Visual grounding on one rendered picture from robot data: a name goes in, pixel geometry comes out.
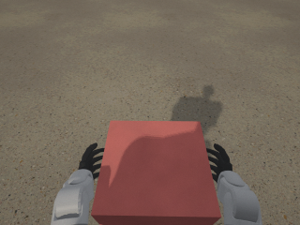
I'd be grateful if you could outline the carton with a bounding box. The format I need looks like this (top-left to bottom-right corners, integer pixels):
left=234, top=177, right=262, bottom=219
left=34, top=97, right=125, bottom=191
left=91, top=120, right=221, bottom=225

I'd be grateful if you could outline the robot right forearm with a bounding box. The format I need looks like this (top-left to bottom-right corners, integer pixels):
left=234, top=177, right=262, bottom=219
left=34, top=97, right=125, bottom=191
left=217, top=171, right=263, bottom=225

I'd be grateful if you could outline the right robot hand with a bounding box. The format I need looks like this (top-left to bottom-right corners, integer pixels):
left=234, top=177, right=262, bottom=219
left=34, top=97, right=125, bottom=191
left=206, top=143, right=233, bottom=182

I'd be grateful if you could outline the robot left forearm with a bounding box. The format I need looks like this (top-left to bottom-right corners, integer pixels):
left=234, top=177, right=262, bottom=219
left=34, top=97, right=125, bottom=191
left=51, top=169, right=94, bottom=225

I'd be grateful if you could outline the left robot hand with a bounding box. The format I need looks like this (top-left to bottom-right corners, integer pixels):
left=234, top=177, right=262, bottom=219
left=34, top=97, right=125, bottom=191
left=78, top=142, right=105, bottom=180

